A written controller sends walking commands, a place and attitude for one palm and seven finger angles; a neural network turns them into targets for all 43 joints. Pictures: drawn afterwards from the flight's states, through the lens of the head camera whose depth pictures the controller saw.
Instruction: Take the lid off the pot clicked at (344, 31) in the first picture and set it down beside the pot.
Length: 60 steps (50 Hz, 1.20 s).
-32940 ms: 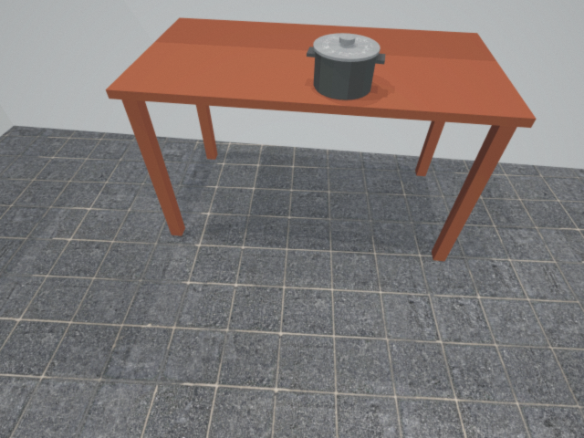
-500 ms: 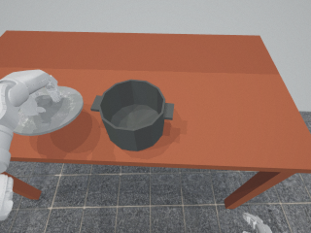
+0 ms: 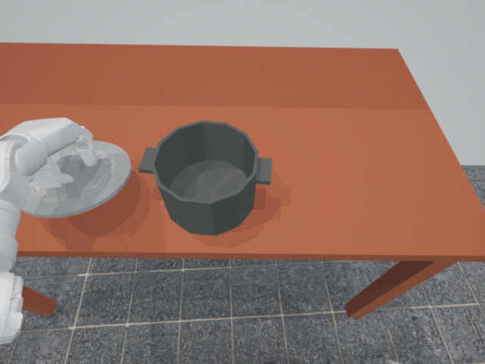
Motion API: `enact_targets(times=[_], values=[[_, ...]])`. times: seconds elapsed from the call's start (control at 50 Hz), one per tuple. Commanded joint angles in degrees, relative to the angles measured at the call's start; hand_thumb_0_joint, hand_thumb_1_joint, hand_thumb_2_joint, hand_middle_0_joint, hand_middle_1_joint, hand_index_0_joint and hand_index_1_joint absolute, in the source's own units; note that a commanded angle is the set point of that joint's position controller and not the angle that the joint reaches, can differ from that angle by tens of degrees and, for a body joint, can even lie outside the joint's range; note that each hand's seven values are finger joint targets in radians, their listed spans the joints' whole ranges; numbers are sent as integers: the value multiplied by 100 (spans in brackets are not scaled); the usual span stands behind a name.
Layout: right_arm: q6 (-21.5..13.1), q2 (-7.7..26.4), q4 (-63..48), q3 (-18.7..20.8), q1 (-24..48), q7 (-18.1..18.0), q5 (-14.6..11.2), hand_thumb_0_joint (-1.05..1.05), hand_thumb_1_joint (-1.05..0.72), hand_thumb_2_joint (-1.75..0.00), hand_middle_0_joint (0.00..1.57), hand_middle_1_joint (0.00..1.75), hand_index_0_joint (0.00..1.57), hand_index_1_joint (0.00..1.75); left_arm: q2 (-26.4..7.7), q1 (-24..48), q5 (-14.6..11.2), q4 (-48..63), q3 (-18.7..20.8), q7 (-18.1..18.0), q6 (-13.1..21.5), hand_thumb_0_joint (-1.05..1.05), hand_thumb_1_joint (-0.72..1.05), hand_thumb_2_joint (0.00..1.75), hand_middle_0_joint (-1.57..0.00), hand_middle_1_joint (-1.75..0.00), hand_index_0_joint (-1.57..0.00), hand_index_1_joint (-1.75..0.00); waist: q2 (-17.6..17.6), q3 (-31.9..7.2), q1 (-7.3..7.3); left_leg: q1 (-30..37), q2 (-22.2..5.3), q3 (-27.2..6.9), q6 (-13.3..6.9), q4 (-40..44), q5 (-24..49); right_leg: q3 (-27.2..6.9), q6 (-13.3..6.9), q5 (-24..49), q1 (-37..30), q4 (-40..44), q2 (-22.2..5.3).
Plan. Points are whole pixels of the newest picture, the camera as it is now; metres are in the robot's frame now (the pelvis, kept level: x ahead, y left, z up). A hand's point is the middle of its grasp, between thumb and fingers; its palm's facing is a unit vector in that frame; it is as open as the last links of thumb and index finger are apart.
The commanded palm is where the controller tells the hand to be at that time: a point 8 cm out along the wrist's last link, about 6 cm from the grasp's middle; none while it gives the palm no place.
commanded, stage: lower the lid onto the table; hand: left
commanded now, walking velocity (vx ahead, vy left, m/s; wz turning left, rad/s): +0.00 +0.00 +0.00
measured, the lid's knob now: (70, 166) +0.43 +0.31 +0.05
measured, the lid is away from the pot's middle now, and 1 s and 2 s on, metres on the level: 0.24 0.24 0.25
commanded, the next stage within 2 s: open the fingers wide in 1.18 s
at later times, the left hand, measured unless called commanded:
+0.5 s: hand (67, 177) +0.41 +0.31 +0.05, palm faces -0.46 -0.08 -0.89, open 7.2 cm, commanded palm +0.42 +0.31 +0.12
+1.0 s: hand (77, 185) +0.41 +0.30 +0.03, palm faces -0.46 -0.08 -0.88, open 7.2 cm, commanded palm +0.43 +0.30 +0.09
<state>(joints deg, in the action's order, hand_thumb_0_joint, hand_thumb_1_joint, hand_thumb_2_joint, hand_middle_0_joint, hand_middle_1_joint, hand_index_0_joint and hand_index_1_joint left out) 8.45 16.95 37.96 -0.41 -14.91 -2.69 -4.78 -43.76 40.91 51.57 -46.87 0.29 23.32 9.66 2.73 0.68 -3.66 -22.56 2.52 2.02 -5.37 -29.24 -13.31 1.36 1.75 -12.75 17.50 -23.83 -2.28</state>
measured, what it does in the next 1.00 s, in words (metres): stands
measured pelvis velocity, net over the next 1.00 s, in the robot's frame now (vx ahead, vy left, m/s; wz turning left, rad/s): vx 0.00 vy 0.01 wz -0.02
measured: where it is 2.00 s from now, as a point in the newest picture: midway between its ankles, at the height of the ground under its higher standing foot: outside the picture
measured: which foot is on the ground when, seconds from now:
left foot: down 0.00-1.00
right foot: down 0.00-1.00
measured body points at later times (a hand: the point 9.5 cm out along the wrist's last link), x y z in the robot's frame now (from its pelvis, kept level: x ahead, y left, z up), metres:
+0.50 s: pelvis +0.00 +0.01 +0.00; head +0.06 +0.02 +0.44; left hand +0.43 +0.31 +0.10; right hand +0.07 -0.27 -0.12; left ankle +0.01 +0.06 -0.74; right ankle -0.01 -0.16 -0.74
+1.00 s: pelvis +0.00 +0.01 -0.01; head +0.07 +0.01 +0.44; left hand +0.43 +0.31 +0.08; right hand +0.05 -0.27 -0.13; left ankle +0.01 +0.06 -0.74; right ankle -0.01 -0.16 -0.74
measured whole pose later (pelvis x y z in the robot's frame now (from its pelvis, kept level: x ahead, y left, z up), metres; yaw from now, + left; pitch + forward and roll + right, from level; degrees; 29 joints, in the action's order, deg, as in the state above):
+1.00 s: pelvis +0.00 +0.01 -0.01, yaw -1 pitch +10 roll -3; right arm 7.8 16.6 38.6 -0.4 -16.5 -2.7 -4.7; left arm -40.7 41.2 54.8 -56.4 -0.8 14.5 11.3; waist 1.9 -2.0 -4.3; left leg -29.0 2.1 3.1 -5.8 -34.7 -15.7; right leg 0.1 1.2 -15.0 24.4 -29.6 -1.9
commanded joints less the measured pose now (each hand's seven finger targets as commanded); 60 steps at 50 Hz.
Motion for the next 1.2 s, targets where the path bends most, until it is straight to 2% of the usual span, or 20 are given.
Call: enact_targets(times=[0.0, 0.1, 0.14, 0.2, 0.28, 0.3, 0.34, 0.4, 0.44, 0.52, 0.58, 0.66, 0.72, 0.78, 0.84, 0.9, 1.04, 1.1, 1.14, 1.18], values=[[-172, 951, -615, 349, -93, -42, -5, 0, -90, -90, 20, 30, 20, 30, -2187, 2660, -60, 1318, 906, -399, 102, 0, 60, 110, -90, -92, -94, -93, 586, -2487, 26, 2264, -322, -650, 102, 184, 2310, 240, -437, 1082, 211, 108, 342], [-172, 931, -588, 350, -133, -22, 3, 0, -90, -90, 20, 30, 20, 30, -1938, 2474, -47, 999, 773, -498, 87, 0, 60, 110, -90, -92, -94, -93, 504, -2282, 7, 2136, -339, -666, 125, 196, 2209, 234, -430, 964, 357, 106, 339], [-181, 985, -596, 360, -119, -17, 6, 0, -90, -90, 20, 30, 20, 30, -2111, 2621, -9, 1056, 856, -530, 112, 0, 60, 110, -90, -92, -94, -93, 436, -2308, 26, 2071, -330, -639, 113, 196, 2131, 184, -453, 1024, 302, 110, 311], [-181, 912, -574, 365, -132, -18, -7, 0, -90, -90, 20, 30, 20, 30, -1606, 2702, 38, 930, 429, -552, 60, 0, 60, 110, -90, -92, -94, -93, 556, -2209, -41, 2154, -357, -702, 152, 206, 1910, 215, -431, 743, 585, 91, 339], [-203, 965, -567, 354, -231, -76, 11, 0, -90, -90, 20, 30, 20, 30, -2177, 3002, 90, 1039, 831, -632, 146, 0, 60, 110, -90, -92, -94, -93, 410, -2609, 2, 2155, -313, -670, 101, 180, 1913, 165, -445, 958, 320, 45, 335], [-222, 934, -575, 349, -207, -93, 11, 0, -90, -90, 20, 30, 20, 30, -1867, 2938, 79, 957, 579, -630, 147, 0, 60, 110, -90, -92, -94, -93, 534, -2568, -52, 2240, -321, -647, 110, 153, 1980, 169, -431, 929, 455, 50, 333], [-271, 999, -517, 377, -266, -108, 39, 0, -90, -90, 20, 30, 20, 30, -2058, 3051, 97, 1062, 711, -666, 222, 0, 60, 110, -90, -92, -94, -93, 602, -2610, -47, 2343, -371, -682, 150, 106, 2122, 148, -442, 936, 562, 49, 316], [-269, 948, -497, 367, -311, -106, 20, 0, -90, -90, 20, 30, 20, 30, -1794, 2768, 74, 735, 590, -699, 210, 0, 60, 110, -90, -92, -94, -93, 598, -2402, -46, 2244, -367, -706, 178, 110, 2031, 190, -438, 779, 698, 19, 353], [-273, 1019, -485, 366, -322, -107, 37, 0, -90, -90, 20, 30, 20, 30, -2152, 2678, 115, 637, 859, -753, 258, 0, 60, 110, -90, -92, -94, -93, 586, -2411, -6, 2114, -343, -648, 162, 50, 2121, 134, -465, 953, 599, -6, 328], [-234, 966, -462, 384, -308, -63, 9, 0, -90, -90, 20, 30, 20, 30, -1533, 2946, 135, 876, 324, -764, 206, 0, 60, 110, -90, -92, -94, -93, 733, -2439, -65, 2261, -383, -722, 232, 30, 2186, 193, -448, 793, 891, -67, 359], [-221, 958, -524, 419, -342, -54, 43, 0, -90, -90, 20, 30, 20, 30, -1676, 2764, 134, 1170, 533, -816, 274, 0, 60, 110, -90, -92, -94, -93, 833, -2842, -35, 2627, -409, -806, 294, -112, 2870, 178, -439, 943, 882, -142, 384], [-161, 1019, -426, 398, -415, -55, 40, 0, -90, -90, 20, 30, 20, 30, -1862, 2641, 46, 658, 711, -891, 239, 0, 60, 110, -90, -92, -94, -93, 318, -2607, -63, 2101, -367, -676, 181, -65, 2248, 161, -416, 956, 752, -148, 376], [-177, 993, -413, 387, -391, -56, 4, 0, -90, -90, 20, 30, 20, 30, -1578, 2719, 176, 541, 426, -988, 184, 0, 60, 110, -90, -92, -94, -93, 532, -2334, -63, 2061, -380, -754, 263, -49, 2119, 209, -445, 719, 1081, -200, 398], [-201, 983, -461, 401, -422, -59, 40, 0, -90, -90, 20, 30, 20, 30, -1909, 2646, 284, 739, 722, -1114, 230, 0, 60, 110, -90, -92, -94, -93, 775, -2741, 4, 2304, -356, -731, 295, -182, 2542, 160, -462, 888, 953, -266, 401], [-197, 1023, -450, 375, -453, -69, 31, 0, -90, -90, 20, 30, 20, 30, -2067, 2327, 214, 309, 880, -1149, 237, 0, 60, 110, -90, -92, -94, -93, 363, -2625, -11, 1880, -323, -606, 202, -217, 2209, 119, -447, 1027, 775, -285, 380], [-186, 1010, -371, 367, -457, -55, -14, 0, -90, -90, 20, 30, 20, 30, -1416, 2562, 224, 57, 247, -1116, 104, 0, 60, 110, -90, -92, -94, -93, 478, -2182, -129, 1665, -347, -604, 210, -166, 1616, 182, -437, 639, 1211, -314, 395], [-217, 1091, -369, 357, -584, -112, -12, 0, -90, -90, 20, 30, 20, 30, -1802, 2457, 317, -227, 468, -1072, 165, 0, 60, 110, -90, -92, -94, -93, 252, -2274, -97, 1397, -282, -505, 143, -335, 1350, 133, -463, 660, 1221, -448, 402], [-230, 1067, -334, 368, -658, -151, -27, 0, -90, -90, 20, 30, 20, 30, -1525, 2591, 310, -265, 217, -1033, 158, 0, 60, 110, -90, -92, -94, -93, 350, -2280, -168, 1449, -299, -521, 141, -403, 1256, 162, -447, 515, 1450, -517, 429], [-253, 1117, -356, 352, -683, -186, -16, 0, -90, -90, 20, 30, 20, 30, -1975, 2478, 360, -340, 549, -1042, 247, 0, 60, 110, -90, -92, -94, -93, 289, -2351, -123, 1334, -276, -493, 132, -474, 1317, 127, -465, 604, 1379, -565, 427], [-241, 1096, -353, 351, -733, -199, -22, 0, -90, -90, 20, 30, 20, 30, -1996, 2540, 335, -237, 584, -1038, 278, 0, 60, 110, -90, -92, -94, -93, 313, -2483, -105, 1289, -268, -487, 122, -495, 1344, 155, -460, 649, 1295, -623, 437]])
